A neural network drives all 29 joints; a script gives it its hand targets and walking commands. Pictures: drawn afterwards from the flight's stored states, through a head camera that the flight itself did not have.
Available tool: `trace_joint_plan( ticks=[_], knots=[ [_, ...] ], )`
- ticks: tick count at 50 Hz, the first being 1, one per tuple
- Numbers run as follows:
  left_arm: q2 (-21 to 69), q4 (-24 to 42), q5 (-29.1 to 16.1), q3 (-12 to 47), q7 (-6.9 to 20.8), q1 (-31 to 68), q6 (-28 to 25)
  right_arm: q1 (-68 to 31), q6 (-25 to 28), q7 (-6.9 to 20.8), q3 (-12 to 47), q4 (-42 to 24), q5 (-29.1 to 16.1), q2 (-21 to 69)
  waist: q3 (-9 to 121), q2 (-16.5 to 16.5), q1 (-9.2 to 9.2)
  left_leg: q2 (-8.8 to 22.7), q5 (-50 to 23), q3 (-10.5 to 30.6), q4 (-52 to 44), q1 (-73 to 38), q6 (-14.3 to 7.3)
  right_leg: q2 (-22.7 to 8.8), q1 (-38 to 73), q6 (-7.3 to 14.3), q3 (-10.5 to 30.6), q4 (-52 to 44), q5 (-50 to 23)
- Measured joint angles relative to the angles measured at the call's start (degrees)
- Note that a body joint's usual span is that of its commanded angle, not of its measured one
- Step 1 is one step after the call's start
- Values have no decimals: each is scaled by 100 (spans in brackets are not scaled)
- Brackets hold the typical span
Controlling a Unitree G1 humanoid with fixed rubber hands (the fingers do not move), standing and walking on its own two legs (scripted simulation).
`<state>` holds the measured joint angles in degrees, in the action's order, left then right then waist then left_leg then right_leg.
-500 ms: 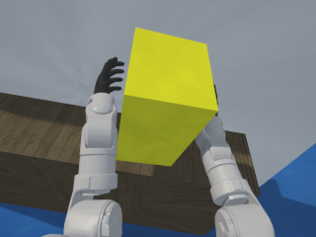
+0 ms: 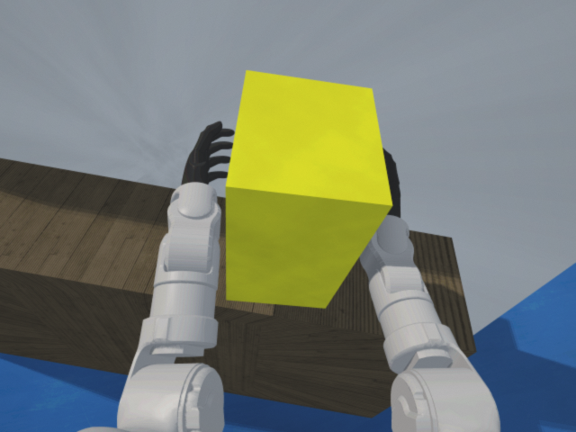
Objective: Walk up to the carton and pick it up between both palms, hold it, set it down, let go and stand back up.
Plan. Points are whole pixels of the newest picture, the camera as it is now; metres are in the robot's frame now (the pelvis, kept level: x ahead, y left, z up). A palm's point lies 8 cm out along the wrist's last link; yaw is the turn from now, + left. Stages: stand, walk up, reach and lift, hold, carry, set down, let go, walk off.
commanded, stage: set down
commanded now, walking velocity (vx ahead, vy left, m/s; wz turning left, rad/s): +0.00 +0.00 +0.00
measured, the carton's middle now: (291, 205) +0.39 -0.01 +0.10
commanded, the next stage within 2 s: none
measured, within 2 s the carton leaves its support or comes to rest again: rests again in 1.52 s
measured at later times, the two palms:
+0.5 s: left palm (208, 193) +0.39 +0.10 +0.10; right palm (381, 212) +0.38 -0.15 +0.09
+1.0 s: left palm (214, 207) +0.40 +0.10 +0.07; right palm (379, 217) +0.39 -0.16 +0.07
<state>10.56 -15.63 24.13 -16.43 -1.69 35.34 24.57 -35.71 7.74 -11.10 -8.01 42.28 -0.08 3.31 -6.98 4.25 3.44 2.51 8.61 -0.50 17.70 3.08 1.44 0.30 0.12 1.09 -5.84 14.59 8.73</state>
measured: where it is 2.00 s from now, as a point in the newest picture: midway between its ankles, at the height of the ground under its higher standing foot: outside the picture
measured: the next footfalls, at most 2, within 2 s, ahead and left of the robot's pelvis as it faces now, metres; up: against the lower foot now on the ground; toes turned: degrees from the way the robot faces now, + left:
none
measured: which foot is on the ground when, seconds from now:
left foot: down 0.00-1.00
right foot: down 0.00-1.00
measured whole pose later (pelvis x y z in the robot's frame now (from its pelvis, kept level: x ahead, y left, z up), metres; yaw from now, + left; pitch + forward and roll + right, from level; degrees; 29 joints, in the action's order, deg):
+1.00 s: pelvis +0.01 +0.00 +0.00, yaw -3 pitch +4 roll +0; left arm 12.5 -36.8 23.9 -24.5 -5.6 37.6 7.8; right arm -40.1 12.8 -5.0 -23.5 54.6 14.9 4.3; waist -0.6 1.9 -0.2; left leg 3.4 7.4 -3.8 16.2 12.3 1.5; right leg 0.9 -11.0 1.3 -3.5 14.3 6.9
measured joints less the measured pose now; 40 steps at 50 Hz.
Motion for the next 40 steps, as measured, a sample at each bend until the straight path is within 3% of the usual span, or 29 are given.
trace_joint_plan(
  ticks=[21, 30, 40],
  knots=[
    [38, -609, -79, -92, -181, -41, -480, -67, 220, 151, -323, 449, 236, 14, 259, -87, -53, 48, 16, -55, 24, 409, 25, 38, -411, 21, 22, -26, -34],
    [186, -1131, -37, -393, -266, 46, -886, -180, 288, 341, -805, 736, 753, 50, 355, -152, -254, 69, -54, -174, -83, 559, 20, 52, -644, 19, 124, -60, -107],
    [170, -1716, -81, -597, -356, 155, -1352, -357, 462, 463, -1257, 1084, 1215, 83, 536, -254, -326, 78, -94, -235, -100, 798, 11, 55, -917, 21, 165, -58, -160]
  ],
)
